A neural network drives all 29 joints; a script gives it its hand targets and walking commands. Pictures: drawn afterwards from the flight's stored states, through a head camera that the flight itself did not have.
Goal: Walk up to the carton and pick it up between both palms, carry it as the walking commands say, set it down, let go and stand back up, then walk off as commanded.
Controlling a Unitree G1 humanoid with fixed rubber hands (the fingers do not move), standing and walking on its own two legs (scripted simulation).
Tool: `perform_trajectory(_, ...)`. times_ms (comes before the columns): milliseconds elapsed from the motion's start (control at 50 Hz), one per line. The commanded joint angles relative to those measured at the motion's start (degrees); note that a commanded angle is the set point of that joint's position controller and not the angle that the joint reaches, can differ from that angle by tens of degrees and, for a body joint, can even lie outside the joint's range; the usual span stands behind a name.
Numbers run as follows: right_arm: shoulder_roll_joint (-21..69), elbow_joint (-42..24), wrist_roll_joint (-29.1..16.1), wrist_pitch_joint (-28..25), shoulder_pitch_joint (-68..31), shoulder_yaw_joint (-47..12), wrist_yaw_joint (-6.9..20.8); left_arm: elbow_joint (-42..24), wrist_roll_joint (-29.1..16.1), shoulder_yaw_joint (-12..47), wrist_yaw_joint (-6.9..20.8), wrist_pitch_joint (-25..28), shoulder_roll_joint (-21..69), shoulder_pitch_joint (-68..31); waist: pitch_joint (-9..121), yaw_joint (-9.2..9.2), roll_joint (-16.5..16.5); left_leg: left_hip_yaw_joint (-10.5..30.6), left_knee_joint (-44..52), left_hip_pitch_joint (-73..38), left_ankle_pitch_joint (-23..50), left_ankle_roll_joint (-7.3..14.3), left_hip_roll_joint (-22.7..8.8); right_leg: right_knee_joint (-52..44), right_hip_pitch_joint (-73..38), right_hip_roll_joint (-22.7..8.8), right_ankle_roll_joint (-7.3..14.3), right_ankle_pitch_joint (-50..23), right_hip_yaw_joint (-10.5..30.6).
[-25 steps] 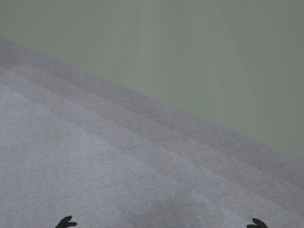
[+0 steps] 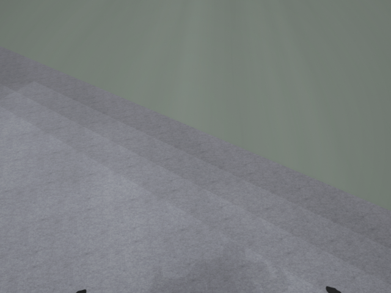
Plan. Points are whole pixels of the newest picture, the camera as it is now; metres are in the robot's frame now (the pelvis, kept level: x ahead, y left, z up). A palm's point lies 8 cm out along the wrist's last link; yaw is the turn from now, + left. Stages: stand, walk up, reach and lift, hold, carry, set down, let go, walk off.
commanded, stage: walk up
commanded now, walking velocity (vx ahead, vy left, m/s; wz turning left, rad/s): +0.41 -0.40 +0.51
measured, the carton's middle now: out of the picture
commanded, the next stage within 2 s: none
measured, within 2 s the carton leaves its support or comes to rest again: neither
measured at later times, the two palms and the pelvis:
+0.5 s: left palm out of the picture -0.08 +0.25 -0.18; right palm (298, 283) +0.17 -0.21 -0.15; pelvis -0.01 +0.00 -0.03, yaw +19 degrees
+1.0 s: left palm out of the picture -0.12 +0.21 -0.13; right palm (278, 266) +0.21 -0.17 -0.15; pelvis -0.02 -0.03 -0.01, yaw +34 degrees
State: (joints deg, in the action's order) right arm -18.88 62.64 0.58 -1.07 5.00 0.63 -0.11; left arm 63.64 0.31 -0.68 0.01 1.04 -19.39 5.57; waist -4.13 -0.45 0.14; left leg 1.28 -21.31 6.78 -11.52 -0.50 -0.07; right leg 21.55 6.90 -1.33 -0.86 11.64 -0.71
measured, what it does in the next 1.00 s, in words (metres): steps on the spot, turning left: left foot, then right foot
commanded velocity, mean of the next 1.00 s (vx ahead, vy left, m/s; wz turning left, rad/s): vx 0.00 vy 0.00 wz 0.50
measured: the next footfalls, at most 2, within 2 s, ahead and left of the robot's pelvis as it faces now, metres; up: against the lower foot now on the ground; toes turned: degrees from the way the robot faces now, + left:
left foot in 0.46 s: +0.00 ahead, +0.13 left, +0.00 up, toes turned +20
right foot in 0.74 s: +0.08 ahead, -0.11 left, +0.00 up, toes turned +20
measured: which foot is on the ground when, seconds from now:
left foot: down 0.00-0.18, up 0.20-0.44, down 0.46-0.74, up 0.76-1.00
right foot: down 0.00-0.46, up 0.48-0.72, down 0.74-1.00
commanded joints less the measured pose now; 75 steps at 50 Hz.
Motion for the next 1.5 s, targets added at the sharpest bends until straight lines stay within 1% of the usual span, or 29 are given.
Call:
perform_trajectory(0,-11.8,2.5,1.0,1.8,8.1,3.4,-2.2,-6.7,0.1,-3.8,0.1,-1.8,-8.7,0.4,1.7,0.78,4.1,16.3,1.1,0.7,0.6,6.1,-15.8,10.2,8.8,-1.1,-2.1,7.0,-2.2)
perform_trajectory(20,-13.9,-2.6,0.8,3.0,2.3,3.8,-0.9,-8.1,-0.2,-2.1,-1.3,-2.5,-5.7,0.9,-1.7,0.15,-8.3,17.8,-0.4,5.6,19.2,7.2,-13.9,13.6,10.7,-0.7,-3.0,8.4,-1.2)
perform_trajectory(40,-13.8,-4.2,0.2,3.6,-0.4,4.2,-0.2,-9.6,-0.8,-2.1,-1.9,-2.5,-6.2,3.2,-1.2,-0.57,-9.3,18.8,-0.9,7.0,26.8,7.6,-13.1,14.1,8.5,0.4,-3.0,8.5,0.3)
perform_trajectory(100,-6.9,-6.6,-0.4,3.9,0.9,3.8,0.0,-9.9,-0.1,-1.3,-2.2,-2.0,-3.3,7.4,4.9,-3.36,-7.9,15.8,-2.7,14.2,22.6,5.6,-8.7,9.6,1.4,-1.5,-2.5,10.7,0.0)
perform_trajectory(140,-2.5,-11.6,-0.3,4.2,-6.9,2.8,0.1,-9.1,1.6,-3.1,-2.3,-2.2,-9.7,15.2,6.5,-8.37,6.2,4.7,-20.0,26.1,2.3,-1.5,2.4,-3.2,-7.8,-15.0,2.9,0.6,14.0)
perform_trajectory(160,-4.0,-12.4,1.5,4.8,-6.5,3.2,0.1,-8.0,2.0,-3.0,-2.6,-2.1,-11.8,14.4,5.8,-7.98,11.0,2.9,-31.2,30.3,-21.4,-1.8,4.3,-4.0,-7.9,-22.5,7.2,-11.5,19.3)
perform_trajectory(200,-3.7,-12.9,1.8,5.0,-2.1,3.4,0.2,-11.1,1.7,-3.1,-2.5,-1.6,-9.8,10.3,7.2,-4.78,10.5,2.2,-42.8,28.2,-23.5,-2.0,-1.0,-0.6,-4.6,-25.2,13.0,-26.8,16.8)
perform_trajectory(380,-4.1,-11.6,-0.3,4.3,5.6,4.7,2.4,-11.4,1.0,-4.3,-1.3,-2.0,-7.5,2.7,9.0,3.27,6.9,-5.8,-11.5,2.4,-2.9,-1.3,-1.1,15.4,4.9,-15.2,5.1,-11.7,-3.8)
perform_trajectory(400,-5.5,-11.4,0.0,4.2,7.3,5.4,2.1,-11.2,1.2,-3.9,-1.2,-1.9,-6.0,3.5,8.5,4.29,2.1,0.2,-6.2,-2.3,3.8,1.0,-4.0,20.1,10.5,-12.4,2.6,-4.7,-4.9)
perform_trajectory(440,-12.5,-13.1,0.8,3.4,11.1,7.2,0.7,-15.3,0.7,-2.3,-1.5,-1.8,-1.1,1.6,8.8,4.86,-19.7,30.5,0.7,-7.1,44.3,10.4,-21.8,38.0,25.1,-2.1,-2.7,27.3,-3.5)
perform_trajectory(540,-3.7,-15.4,0.1,3.7,1.6,6.2,-1.8,-10.0,0.5,-1.6,-1.1,-1.4,-2.7,6.6,9.5,-0.2,-13.4,15.1,-3.8,-1.3,26.6,8.7,-14.5,35.1,19.8,-7.0,-3.0,16.6,-0.8)
perform_trajectory(620,-4.0,-14.0,0.7,4.6,3.1,5.9,-0.9,-11.2,0.0,-1.5,-1.2,-1.5,-0.6,5.3,9.3,0.12,-8.9,14.8,-5.1,5.3,24.5,7.8,-11.5,21.3,11.5,-2.9,-2.9,14.8,-3.1)
perform_trajectory(660,-4.5,-14.2,0.4,5.0,-0.8,6.0,-0.3,-9.9,0.3,-1.5,-1.5,-0.6,0.3,11.6,8.2,-3.96,-7.5,13.4,-10.3,14.3,21.9,5.6,-7.9,5.7,-0.3,-2.9,-1.8,4.8,-2.3)
perform_trajectory(700,0.5,-17.4,1.3,5.0,-0.2,4.2,-0.8,-9.8,1.9,-3.3,-1.9,-1.0,-9.2,11.9,7.6,-4.7,22.3,-0.7,-33.1,27.9,-22.9,-1.3,4.1,-4.1,-5.8,-25.4,5.9,-19.9,18.0)
perform_trajectory(740,-1.9,-15.5,0.7,5.7,-1.6,4.9,0.3,-12.2,1.0,-3.0,-1.9,-1.8,-8.0,10.0,5.6,-4.41,13.0,0.6,-46.8,24.6,-23.2,-1.8,-0.1,-3.5,2.4,-25.8,10.8,-21.8,11.8)
perform_trajectory(780,-1.9,-16.1,0.7,5.8,-4.1,4.3,1.5,-13.8,1.1,-2.3,-2.5,-1.6,-5.2,4.9,1.1,-2.61,9.9,-0.4,-48.4,25.6,-18.5,-3.0,-1.6,-6.0,6.2,-21.7,9.4,-15.8,8.1)
perform_trajectory(920,-0.8,-15.1,0.3,5.3,-2.4,3.2,2.4,-13.8,1.1,-4.2,-1.9,-1.4,-6.5,6.5,4.3,-1.6,14.9,-3.9,-25.9,14.9,-14.0,-2.9,-1.9,-1.1,1.7,-18.7,7.4,-19.6,-1.9)
perform_trajectory(1000,-0.9,-13.3,0.4,3.4,3.5,3.1,1.5,-14.2,0.5,-5.1,-1.2,-1.9,-7.1,4.8,11.8,1.09,7.8,-7.1,-7.8,6.7,-4.9,-1.7,-0.6,12.9,-3.8,-16.8,5.7,-20.5,-5.5)
perform_trajectory(1020,-2.9,-12.0,0.2,2.7,5.1,3.6,1.0,-14.1,0.4,-4.6,-1.0,-2.4,-5.3,5.4,12.5,2.42,5.3,-3.8,-2.1,2.8,4.1,0.6,-2.5,17.1,-0.4,-14.0,3.9,-17.5,-6.9)
perform_trajectory(1060,-12.5,-12.1,1.8,2.1,8.0,6.1,0.5,-19.2,0.3,-3.0,-1.2,-3.0,0.7,3.2,7.4,2.62,-22.2,28.1,0.0,-6.6,40.1,8.8,-22.6,36.0,28.1,-2.7,-2.1,24.8,-5.3)
perform_trajectory(1080,-10.2,-12.4,1.4,2.6,9.3,5.8,0.1,-18.9,0.7,-3.5,-1.2,-3.4,0.0,1.1,7.3,2.26,-12.6,24.3,-0.2,-5.5,36.7,11.2,-22.7,41.2,27.9,-5.3,-2.4,24.1,-0.3)
perform_trajectory(1120,-5.9,-13.3,1.4,2.8,3.3,4.9,-0.4,-17.2,0.5,-2.6,-0.5,-3.4,-0.8,0.9,5.1,1.5,-11.9,16.4,0.7,0.4,23.1,9.9,-16.8,39.0,24.9,-6.1,-3.0,17.1,-0.3)
perform_trajectory(1180,-5.5,-14.0,1.0,2.5,2.6,5.0,-1.8,-14.9,0.8,-2.2,-0.7,-2.2,-0.9,5.2,10.3,-0.49,-11.4,9.9,-3.7,-4.3,33.7,9.5,-14.4,33.7,21.9,-3.9,-3.0,14.9,-2.3)
perform_trajectory(1260,-5.0,-13.9,1.2,2.4,5.0,4.9,-1.0,-17.9,-0.2,-1.7,-1.2,-2.6,0.0,0.2,9.2,1.51,-14.4,14.8,-3.3,-1.0,36.8,9.8,-13.6,29.9,18.8,-2.9,-3.2,15.1,-0.8)
perform_trajectory(1340,-5.3,-14.1,0.9,3.7,1.4,5.3,-0.4,-15.5,-0.2,-1.8,-1.6,-1.8,-0.5,8.2,9.8,-2.74,-12.4,13.0,-5.8,8.9,21.8,5.6,-10.2,8.6,2.5,-2.5,-2.4,5.3,-1.5)
perform_trajectory(1380,0.7,-17.3,1.0,4.0,-1.8,3.1,-0.6,-13.2,1.9,-4.0,-1.7,-1.8,-9.3,14.1,8.2,-5.51,16.1,-1.0,-26.2,30.4,-13.9,-1.9,5.0,-6.0,-10.5,-23.4,4.1,-7.9,20.1)
perform_trajectory(1400,1.0,-17.3,1.6,4.1,0.4,2.8,-0.6,-15.6,1.6,-3.7,-1.8,-1.7,-9.8,11.1,7.6,-4.11,18.0,-1.6,-38.6,28.1,-25.6,-1.9,1.8,-2.5,-4.5,-28.4,7.9,-22.8,19.2)
perform_trajectory(1420,0.4,-16.4,1.4,4.3,2.4,3.6,-0.2,-15.7,1.6,-2.7,-2.0,-1.6,-7.9,8.9,6.1,-2.83,12.5,1.0,-41.8,28.3,-25.3,-0.9,0.9,-2.0,-2.2,-25.7,8.1,-23.5,14.4)
perform_trajectory(1480,-0.7,-15.1,0.6,5.0,-0.4,3.1,1.6,-17.6,0.6,-2.1,-2.3,-1.3,-3.4,5.4,6.4,-2.29,14.3,-0.3,-47.9,26.2,-15.4,-2.6,0.1,-3.6,1.7,-18.5,7.5,-22.4,7.0)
